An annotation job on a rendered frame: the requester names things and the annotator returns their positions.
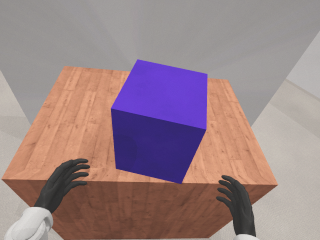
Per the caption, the right robot hand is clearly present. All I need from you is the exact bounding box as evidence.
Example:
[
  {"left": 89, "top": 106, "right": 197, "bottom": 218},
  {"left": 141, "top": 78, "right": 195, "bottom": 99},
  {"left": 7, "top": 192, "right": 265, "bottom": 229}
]
[{"left": 216, "top": 175, "right": 256, "bottom": 237}]

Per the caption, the left robot hand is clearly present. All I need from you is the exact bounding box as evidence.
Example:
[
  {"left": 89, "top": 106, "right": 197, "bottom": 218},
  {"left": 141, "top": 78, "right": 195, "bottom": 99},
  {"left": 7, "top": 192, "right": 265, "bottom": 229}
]
[{"left": 33, "top": 158, "right": 90, "bottom": 214}]

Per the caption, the pedestal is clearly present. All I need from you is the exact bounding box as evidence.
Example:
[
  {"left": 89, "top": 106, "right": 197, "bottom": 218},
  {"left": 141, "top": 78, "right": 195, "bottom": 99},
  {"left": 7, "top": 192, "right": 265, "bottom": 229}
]
[{"left": 1, "top": 66, "right": 278, "bottom": 240}]

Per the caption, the carton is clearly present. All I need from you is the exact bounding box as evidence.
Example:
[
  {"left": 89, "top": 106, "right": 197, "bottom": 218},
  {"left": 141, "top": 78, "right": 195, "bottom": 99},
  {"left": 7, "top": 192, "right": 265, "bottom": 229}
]
[{"left": 111, "top": 59, "right": 208, "bottom": 184}]

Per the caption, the left robot forearm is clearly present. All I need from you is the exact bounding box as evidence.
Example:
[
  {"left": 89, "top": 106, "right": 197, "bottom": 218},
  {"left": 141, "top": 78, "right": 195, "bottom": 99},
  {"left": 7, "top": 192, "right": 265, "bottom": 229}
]
[{"left": 4, "top": 207, "right": 53, "bottom": 240}]

